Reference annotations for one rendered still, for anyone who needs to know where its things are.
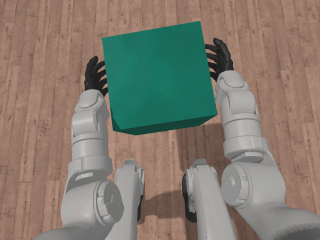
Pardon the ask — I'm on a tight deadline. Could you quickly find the right robot upper arm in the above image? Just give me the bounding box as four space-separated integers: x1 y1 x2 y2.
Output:
220 161 320 240

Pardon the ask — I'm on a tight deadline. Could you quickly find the robot right forearm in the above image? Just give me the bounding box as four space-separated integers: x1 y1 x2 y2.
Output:
215 70 286 193

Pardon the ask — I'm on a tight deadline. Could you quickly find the right robot hand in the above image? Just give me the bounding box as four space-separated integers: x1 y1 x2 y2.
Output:
204 38 234 83

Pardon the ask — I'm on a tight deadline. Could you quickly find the carton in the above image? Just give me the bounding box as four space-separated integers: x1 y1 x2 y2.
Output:
102 21 218 136

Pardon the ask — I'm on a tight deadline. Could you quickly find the left robot upper arm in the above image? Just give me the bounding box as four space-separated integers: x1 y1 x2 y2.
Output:
32 179 125 240

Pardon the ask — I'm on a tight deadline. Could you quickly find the robot left forearm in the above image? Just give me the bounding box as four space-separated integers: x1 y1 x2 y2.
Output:
60 89 113 218

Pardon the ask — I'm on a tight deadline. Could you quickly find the left robot hand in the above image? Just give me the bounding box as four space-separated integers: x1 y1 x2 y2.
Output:
84 56 108 97

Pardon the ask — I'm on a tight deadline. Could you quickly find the robot left foot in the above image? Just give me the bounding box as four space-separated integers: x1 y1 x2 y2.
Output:
137 190 144 222

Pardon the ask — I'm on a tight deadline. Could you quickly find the robot right foot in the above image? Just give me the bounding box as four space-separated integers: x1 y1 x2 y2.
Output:
182 173 197 223

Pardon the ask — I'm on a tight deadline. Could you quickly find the robot foot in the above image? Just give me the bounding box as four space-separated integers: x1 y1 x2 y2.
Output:
137 190 144 222
182 173 197 223

